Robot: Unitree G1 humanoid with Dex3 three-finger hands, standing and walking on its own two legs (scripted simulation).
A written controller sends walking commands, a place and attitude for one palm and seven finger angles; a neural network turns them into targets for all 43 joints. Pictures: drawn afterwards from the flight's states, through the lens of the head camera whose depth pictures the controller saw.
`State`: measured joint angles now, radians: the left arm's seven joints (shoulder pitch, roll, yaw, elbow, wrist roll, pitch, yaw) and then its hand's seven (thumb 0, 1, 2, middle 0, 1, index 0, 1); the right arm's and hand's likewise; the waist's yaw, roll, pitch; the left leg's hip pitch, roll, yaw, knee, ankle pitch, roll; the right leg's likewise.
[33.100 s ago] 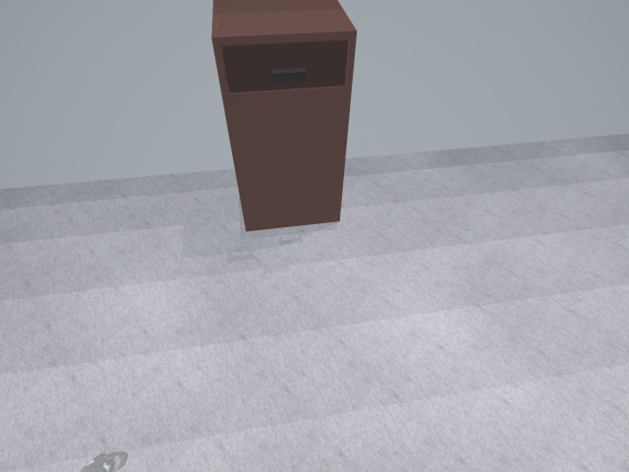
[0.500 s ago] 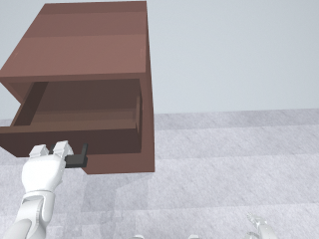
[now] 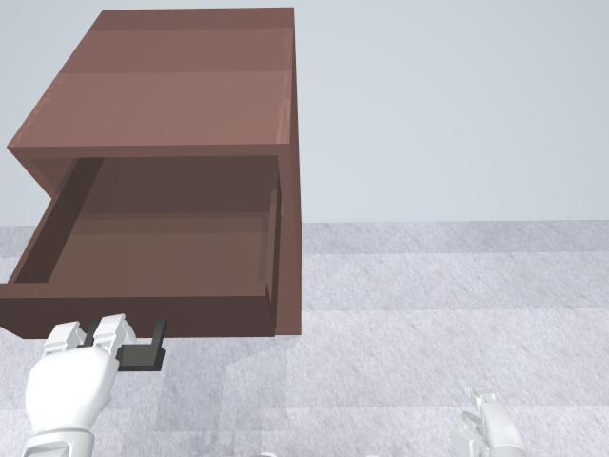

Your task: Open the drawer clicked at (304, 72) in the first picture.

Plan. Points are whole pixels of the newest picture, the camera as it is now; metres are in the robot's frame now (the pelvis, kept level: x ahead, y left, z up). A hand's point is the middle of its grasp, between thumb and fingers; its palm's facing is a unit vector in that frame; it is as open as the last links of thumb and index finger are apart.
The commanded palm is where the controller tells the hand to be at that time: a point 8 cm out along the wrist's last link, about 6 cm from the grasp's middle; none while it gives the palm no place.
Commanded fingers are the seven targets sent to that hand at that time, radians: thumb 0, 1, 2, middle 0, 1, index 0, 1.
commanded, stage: pull the drawer open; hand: left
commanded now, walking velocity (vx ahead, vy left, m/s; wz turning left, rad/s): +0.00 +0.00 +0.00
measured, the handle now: (123, 341) +0.25 +0.27 +0.00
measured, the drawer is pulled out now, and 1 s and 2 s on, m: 0.23 0.30 0.30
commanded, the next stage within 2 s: open the thumb to release the handle in 1.02 s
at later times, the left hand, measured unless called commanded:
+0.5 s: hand (80, 448) +0.13 +0.28 -0.02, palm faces -0.07 -0.04 -1.00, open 5.8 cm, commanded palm +0.10 +0.27 +0.03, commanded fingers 0.00 0.90 0.90 -0.40 -1.35 -0.40 -1.35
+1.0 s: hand out of the picture +0.12 +0.28 -0.02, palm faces -0.09 -0.06 -0.99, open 6.2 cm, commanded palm +0.08 +0.28 +0.03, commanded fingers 0.00 0.90 0.90 -0.40 -1.35 -0.40 -1.35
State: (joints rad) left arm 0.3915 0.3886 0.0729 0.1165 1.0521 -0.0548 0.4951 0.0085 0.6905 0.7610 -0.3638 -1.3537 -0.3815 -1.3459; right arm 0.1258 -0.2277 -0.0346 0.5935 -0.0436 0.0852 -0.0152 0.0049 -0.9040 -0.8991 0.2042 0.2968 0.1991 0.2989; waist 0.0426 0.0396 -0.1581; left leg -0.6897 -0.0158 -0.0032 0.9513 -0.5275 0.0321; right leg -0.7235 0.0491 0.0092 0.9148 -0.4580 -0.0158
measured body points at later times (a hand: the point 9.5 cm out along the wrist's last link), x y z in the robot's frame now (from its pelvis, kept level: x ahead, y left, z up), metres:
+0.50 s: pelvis -0.01 -0.01 -0.01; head +0.05 -0.02 +0.44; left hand +0.13 +0.28 +0.03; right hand +0.19 -0.23 -0.11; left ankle -0.04 +0.10 -0.69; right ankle -0.01 -0.12 -0.69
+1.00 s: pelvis -0.01 +0.00 -0.01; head +0.05 -0.01 +0.43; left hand +0.12 +0.28 +0.04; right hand +0.19 -0.24 -0.11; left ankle -0.04 +0.10 -0.69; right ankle -0.01 -0.12 -0.69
